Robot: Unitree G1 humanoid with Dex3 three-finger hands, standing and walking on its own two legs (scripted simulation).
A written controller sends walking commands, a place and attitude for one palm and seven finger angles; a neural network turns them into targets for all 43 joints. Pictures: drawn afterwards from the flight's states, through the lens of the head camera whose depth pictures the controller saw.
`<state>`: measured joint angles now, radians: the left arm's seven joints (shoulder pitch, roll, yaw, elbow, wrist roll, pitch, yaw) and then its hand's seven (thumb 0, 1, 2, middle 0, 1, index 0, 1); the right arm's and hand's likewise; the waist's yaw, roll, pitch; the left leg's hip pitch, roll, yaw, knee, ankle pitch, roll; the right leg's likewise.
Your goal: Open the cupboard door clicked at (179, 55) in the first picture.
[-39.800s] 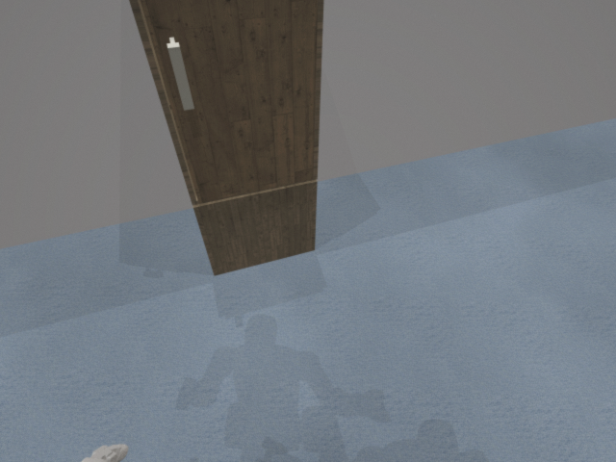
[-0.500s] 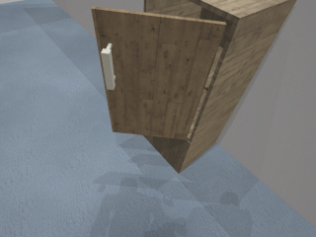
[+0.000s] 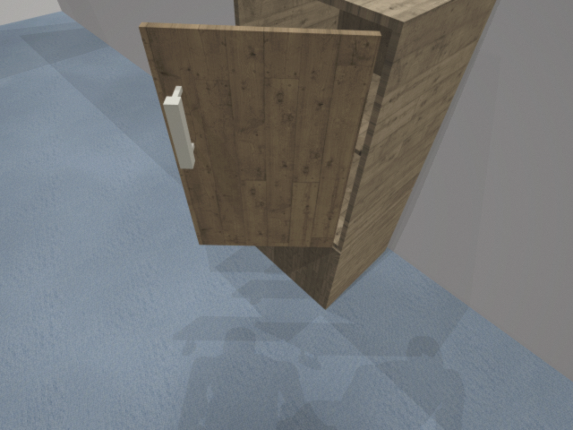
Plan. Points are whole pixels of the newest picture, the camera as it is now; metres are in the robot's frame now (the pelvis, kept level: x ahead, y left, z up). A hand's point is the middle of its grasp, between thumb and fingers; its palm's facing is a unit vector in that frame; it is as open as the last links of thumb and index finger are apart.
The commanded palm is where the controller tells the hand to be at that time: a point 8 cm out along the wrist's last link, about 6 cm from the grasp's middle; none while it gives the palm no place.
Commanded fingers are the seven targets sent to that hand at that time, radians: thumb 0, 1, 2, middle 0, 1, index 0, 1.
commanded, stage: look again from close up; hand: left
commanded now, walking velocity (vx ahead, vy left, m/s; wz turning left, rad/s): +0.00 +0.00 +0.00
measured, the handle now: (183, 128) +0.60 +0.23 +0.07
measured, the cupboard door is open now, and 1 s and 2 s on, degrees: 45 45 45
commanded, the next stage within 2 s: shuffle to correct the standing spot in 0.44 s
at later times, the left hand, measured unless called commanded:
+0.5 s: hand out of the picture +0.02 +0.16 -0.17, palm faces +0.01 -0.98 -0.21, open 7.4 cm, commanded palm none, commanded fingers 0.00 0.90 0.90 -0.20 -0.30 -0.20 -0.30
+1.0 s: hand out of the picture +0.06 +0.18 -0.19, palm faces +0.02 -0.98 -0.20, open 7.4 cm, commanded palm none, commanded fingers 0.00 0.90 0.90 -0.20 -0.30 -0.20 -0.30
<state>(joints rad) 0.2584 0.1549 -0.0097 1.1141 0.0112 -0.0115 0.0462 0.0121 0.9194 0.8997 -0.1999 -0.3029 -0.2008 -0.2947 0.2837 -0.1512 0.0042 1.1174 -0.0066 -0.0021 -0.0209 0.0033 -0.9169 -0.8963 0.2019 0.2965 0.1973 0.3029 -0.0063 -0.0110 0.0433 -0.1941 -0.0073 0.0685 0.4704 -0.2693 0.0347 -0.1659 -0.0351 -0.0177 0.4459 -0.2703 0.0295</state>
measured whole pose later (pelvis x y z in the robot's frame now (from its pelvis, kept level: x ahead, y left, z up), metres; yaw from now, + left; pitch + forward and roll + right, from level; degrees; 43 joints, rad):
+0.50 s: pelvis +0.00 -0.02 +0.00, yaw +0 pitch +0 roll +1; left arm 0.26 0.16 -0.02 1.09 0.01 -0.01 0.03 0.01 0.90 0.90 -0.20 -0.30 -0.20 -0.29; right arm 0.25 -0.18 0.01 1.09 -0.01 -0.02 -0.02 0.01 -0.92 -0.90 0.20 0.30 0.20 0.30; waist 0.00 0.01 0.03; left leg -0.18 0.00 0.07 0.46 -0.27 0.02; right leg -0.19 -0.03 -0.01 0.50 -0.31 0.01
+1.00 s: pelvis +0.06 +0.00 -0.01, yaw -1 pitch +0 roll +0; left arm 0.27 0.18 0.02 1.09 0.01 0.02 0.03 0.01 0.90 0.90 -0.20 -0.30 -0.20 -0.29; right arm 0.30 -0.13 0.01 1.09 -0.01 -0.04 -0.04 0.00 -0.91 -0.90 0.20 0.30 0.20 0.30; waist 0.01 -0.03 0.08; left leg -0.11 -0.01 0.09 0.49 -0.38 0.04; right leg -0.28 -0.05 -0.05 0.72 -0.46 -0.01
